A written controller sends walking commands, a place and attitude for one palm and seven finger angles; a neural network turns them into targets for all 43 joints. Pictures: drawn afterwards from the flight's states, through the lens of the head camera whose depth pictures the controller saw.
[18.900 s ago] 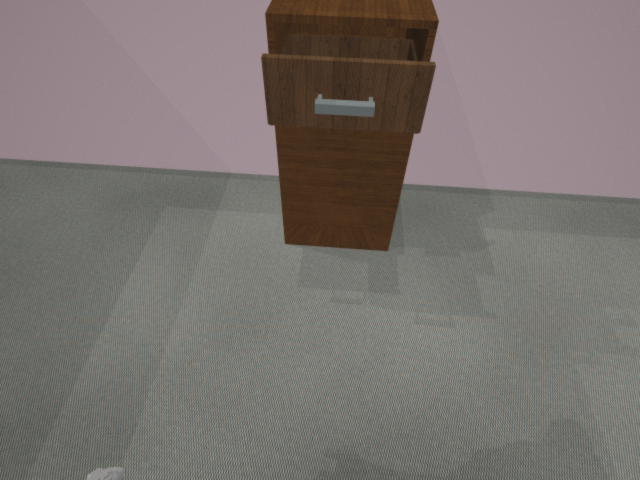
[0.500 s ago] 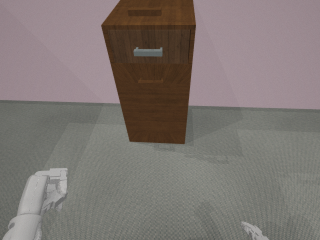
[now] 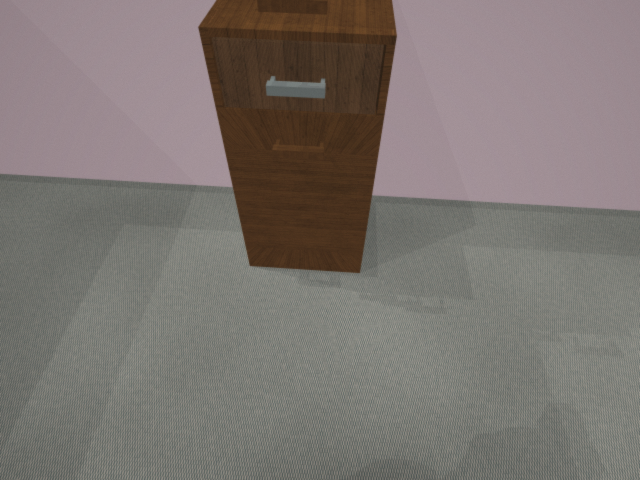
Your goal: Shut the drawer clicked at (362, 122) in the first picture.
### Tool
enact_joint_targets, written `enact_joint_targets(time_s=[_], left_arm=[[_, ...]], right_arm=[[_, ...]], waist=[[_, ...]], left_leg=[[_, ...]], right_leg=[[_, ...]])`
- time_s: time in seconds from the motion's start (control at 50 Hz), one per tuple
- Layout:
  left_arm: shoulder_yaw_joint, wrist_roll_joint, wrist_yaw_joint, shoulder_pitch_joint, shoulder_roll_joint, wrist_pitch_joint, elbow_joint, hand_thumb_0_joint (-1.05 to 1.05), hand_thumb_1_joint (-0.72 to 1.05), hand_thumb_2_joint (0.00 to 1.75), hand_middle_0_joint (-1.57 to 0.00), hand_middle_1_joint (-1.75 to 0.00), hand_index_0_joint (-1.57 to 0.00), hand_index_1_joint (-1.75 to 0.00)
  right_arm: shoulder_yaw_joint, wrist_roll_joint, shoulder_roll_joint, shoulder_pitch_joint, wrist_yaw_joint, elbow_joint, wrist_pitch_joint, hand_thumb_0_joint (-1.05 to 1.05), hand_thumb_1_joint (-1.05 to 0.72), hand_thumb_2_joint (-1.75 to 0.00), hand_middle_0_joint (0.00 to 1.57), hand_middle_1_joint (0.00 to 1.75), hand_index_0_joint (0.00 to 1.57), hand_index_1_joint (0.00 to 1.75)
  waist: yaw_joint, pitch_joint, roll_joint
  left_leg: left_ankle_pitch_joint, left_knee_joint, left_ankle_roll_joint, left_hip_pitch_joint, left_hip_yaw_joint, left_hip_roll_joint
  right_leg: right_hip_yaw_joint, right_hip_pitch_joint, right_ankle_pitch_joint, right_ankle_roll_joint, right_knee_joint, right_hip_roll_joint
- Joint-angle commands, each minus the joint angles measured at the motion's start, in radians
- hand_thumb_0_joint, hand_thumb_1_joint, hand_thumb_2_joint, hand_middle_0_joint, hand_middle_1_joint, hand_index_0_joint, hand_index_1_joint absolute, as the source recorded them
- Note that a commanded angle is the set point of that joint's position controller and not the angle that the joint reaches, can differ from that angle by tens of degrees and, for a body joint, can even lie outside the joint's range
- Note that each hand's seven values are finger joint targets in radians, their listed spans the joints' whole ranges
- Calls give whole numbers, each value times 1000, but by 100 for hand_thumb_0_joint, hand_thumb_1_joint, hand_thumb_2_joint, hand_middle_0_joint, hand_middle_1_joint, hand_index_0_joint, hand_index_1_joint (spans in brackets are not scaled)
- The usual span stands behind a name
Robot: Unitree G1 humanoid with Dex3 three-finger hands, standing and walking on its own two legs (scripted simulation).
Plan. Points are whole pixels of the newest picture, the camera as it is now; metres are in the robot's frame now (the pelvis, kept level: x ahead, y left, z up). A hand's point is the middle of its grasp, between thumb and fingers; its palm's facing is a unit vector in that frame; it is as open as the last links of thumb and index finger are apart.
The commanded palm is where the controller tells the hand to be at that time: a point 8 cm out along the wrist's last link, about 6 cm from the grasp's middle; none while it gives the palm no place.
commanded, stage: let the arm hang, fingers relaxed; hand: left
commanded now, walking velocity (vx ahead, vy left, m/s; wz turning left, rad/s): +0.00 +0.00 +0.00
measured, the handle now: (297, 85) +0.93 +0.11 +0.01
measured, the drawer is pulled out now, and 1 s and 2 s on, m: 0.00 0.00 0.00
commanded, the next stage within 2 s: look to check the result in 0.50 s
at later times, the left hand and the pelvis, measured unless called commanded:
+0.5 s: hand out of the picture +0.00 +0.16 -0.18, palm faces +0.03 -0.98 -0.18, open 7.3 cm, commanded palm none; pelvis +0.01 +0.00 +0.00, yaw -1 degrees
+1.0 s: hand out of the picture +0.01 +0.15 -0.18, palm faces +0.02 -0.99 -0.17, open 7.4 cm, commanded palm none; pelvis +0.02 -0.01 +0.00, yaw -1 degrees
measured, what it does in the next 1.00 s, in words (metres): stands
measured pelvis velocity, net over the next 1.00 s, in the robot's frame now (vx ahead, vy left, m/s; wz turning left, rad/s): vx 0.02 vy -0.01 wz -0.02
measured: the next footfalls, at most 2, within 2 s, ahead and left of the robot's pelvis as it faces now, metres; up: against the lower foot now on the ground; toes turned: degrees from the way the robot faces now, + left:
none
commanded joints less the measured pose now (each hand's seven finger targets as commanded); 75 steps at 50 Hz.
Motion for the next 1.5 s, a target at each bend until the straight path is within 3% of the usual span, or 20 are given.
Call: enact_joint_targets(time_s=[0.0,0.06,0.32,0.68,1.02,1.18,1.34,1.48], left_arm=[[8,-5,7,19,62,-25,-19,0,90,90,-20,-30,-20,-30],[13,-2,10,26,46,-22,-13,0,90,90,-20,-30,-20,-30],[23,0,16,26,9,-27,-22,0,90,90,-20,-30,-20,-30],[21,-4,17,23,18,-37,-13,0,90,90,-20,-30,-20,-30],[20,-5,16,6,21,-40,-12,0,90,90,-20,-30,-20,-30],[23,-5,16,4,32,-45,-13,0,90,90,-20,-30,-20,-30],[22,-6,15,-9,36,-43,-12,0,90,90,-20,-30,-20,-30],[24,-6,14,-11,47,-47,-11,0,90,90,-20,-30,-20,-30]], right_arm=[[-17,0,-72,67,-5,-14,-18,0,-90,-90,20,30,20,30],[-20,-2,-58,78,-5,-4,-17,0,-90,-90,20,30,20,30],[-28,-5,-17,91,-8,6,-21,0,-90,-90,20,30,20,30],[-26,2,-33,75,-12,20,-27,0,-90,-90,20,30,20,30],[-26,-1,-38,54,-12,28,-28,0,-90,-90,20,30,20,30],[-29,2,-49,45,-14,29,-31,0,-90,-90,20,30,20,30],[-26,-1,-53,39,-13,36,-29,0,-90,-90,20,30,20,30],[-28,2,-68,30,-15,33,-32,0,-90,-90,20,30,20,30]], waist=[[-6,32,-4],[-6,52,-7],[-6,72,15],[-9,32,4],[-10,45,-4],[-9,13,0],[-9,41,-3],[-9,15,6]], left_leg=[[-64,-122,18,-11,-91,88],[-122,-139,21,-32,-98,86],[-120,-125,19,-52,-90,79],[21,-100,12,27,-72,86],[36,-103,6,39,-66,84],[86,-97,4,62,-66,90],[63,-110,3,54,-66,89],[99,-106,2,74,-66,93]], right_leg=[[82,-41,-92,-37,-91,-75],[87,-53,-122,-35,-86,-68],[94,-70,-115,-35,-77,-61],[98,-37,-23,-36,-81,-70],[100,-22,-9,-36,-99,-75],[98,8,53,-36,-91,-74],[100,3,24,-37,-104,-75],[95,22,71,-37,-98,-77]])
